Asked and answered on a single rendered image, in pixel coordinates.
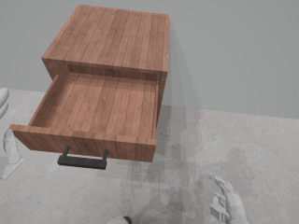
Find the drawer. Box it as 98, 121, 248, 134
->
9, 63, 160, 162

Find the right robot hand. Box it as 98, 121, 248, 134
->
210, 176, 247, 224

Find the cabinet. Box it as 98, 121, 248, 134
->
41, 4, 169, 132

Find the handle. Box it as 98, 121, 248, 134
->
57, 145, 108, 170

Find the left robot hand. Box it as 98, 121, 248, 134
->
0, 87, 24, 180

